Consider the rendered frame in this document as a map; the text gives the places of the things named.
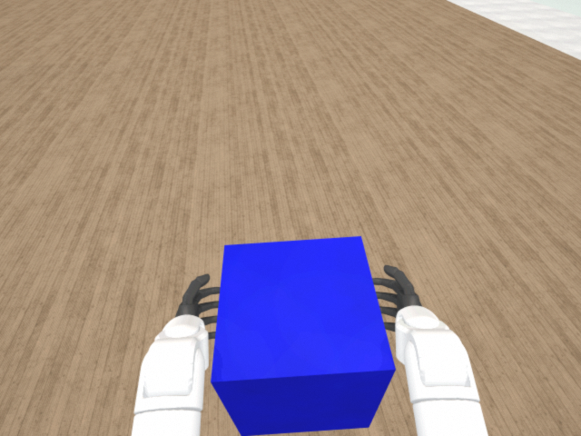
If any robot left hand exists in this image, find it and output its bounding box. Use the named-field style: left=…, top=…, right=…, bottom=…
left=175, top=274, right=221, bottom=340

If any carton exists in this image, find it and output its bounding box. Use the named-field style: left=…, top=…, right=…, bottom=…
left=211, top=236, right=396, bottom=436

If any left robot forearm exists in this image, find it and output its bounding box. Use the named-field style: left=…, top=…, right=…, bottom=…
left=132, top=314, right=209, bottom=436

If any robot right hand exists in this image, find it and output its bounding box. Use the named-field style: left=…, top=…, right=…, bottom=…
left=372, top=265, right=422, bottom=332

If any right robot forearm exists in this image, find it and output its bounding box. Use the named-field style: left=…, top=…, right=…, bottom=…
left=395, top=305, right=488, bottom=436

